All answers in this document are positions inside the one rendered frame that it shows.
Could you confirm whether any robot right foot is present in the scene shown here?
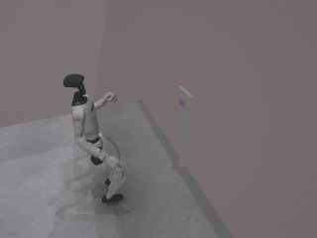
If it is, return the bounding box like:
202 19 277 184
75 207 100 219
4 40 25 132
102 193 124 203

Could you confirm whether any right robot hand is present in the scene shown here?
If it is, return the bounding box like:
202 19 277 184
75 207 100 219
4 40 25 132
106 156 129 172

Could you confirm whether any right robot forearm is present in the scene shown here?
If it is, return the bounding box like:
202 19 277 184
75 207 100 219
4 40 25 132
76 138 110 162

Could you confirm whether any robot left thigh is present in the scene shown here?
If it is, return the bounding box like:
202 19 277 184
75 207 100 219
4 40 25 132
98 133 121 160

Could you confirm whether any left robot forearm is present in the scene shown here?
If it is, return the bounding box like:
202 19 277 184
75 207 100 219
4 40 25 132
93 98 106 110

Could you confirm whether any robot right upper arm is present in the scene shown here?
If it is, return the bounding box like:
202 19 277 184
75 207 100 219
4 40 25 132
71 107 88 146

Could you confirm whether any button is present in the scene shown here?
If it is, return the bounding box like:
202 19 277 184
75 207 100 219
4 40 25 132
178 97 185 107

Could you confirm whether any panel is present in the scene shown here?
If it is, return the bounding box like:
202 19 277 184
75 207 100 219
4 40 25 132
177 85 193 168

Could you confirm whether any left robot hand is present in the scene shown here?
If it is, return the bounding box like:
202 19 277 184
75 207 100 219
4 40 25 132
103 92 118 104

